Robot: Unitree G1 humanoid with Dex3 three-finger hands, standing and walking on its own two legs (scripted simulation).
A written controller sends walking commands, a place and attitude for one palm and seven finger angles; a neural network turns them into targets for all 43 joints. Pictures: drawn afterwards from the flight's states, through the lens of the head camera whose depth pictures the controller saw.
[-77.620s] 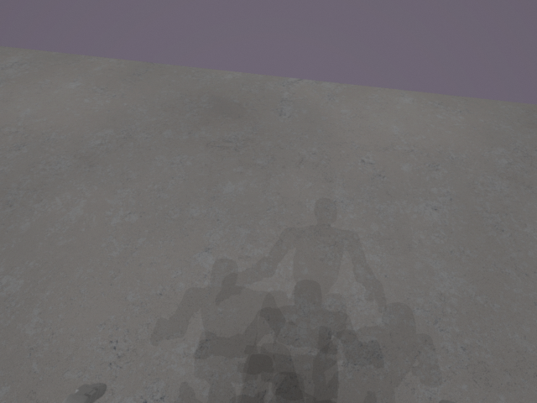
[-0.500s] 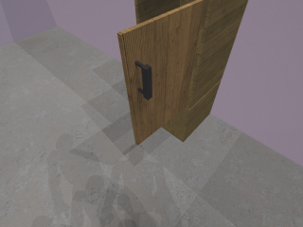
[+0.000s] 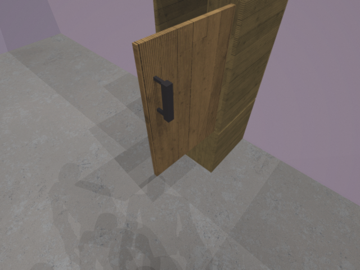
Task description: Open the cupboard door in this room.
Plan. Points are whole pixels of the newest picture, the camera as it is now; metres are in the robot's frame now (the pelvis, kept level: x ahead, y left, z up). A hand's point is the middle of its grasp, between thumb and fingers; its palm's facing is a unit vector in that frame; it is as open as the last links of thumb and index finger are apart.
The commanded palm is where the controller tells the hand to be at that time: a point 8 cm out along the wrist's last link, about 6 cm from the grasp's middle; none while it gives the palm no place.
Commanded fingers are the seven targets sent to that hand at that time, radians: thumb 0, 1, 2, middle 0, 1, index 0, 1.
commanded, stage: look to check the result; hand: left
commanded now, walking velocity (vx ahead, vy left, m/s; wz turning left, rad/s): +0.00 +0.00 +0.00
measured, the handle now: (163, 99) +0.56 +0.08 +0.07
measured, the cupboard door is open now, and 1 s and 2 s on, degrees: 86 86 86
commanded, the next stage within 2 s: stand and wait in 0.50 s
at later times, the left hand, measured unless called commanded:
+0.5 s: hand out of the picture -0.01 +0.15 -0.17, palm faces +0.04 -0.98 -0.18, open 7.4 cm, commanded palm none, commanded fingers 0.00 0.90 0.90 -0.20 -0.30 -0.20 -0.30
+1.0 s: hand out of the picture +0.00 +0.16 -0.17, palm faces +0.03 -0.98 -0.19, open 7.4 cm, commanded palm none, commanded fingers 0.00 0.90 0.90 -0.20 -0.30 -0.20 -0.30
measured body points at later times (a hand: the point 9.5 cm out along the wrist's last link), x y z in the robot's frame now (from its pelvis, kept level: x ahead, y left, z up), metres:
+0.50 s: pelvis +0.01 -0.01 +0.00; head +0.02 -0.02 +0.45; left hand -0.01 +0.21 -0.16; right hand +0.00 -0.22 -0.17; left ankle +0.04 +0.11 -0.74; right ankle -0.03 -0.11 -0.74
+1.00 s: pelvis +0.01 -0.01 +0.00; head +0.03 -0.02 +0.45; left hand +0.00 +0.21 -0.16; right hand +0.01 -0.23 -0.16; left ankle +0.04 +0.11 -0.74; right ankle -0.03 -0.11 -0.74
